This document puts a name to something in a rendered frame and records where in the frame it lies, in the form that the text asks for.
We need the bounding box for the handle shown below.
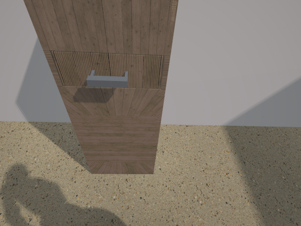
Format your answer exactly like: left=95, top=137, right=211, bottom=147
left=87, top=70, right=128, bottom=88

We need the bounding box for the drawer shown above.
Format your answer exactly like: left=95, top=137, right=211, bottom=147
left=51, top=50, right=163, bottom=89

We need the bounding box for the cabinet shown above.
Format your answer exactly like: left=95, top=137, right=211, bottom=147
left=24, top=0, right=178, bottom=174

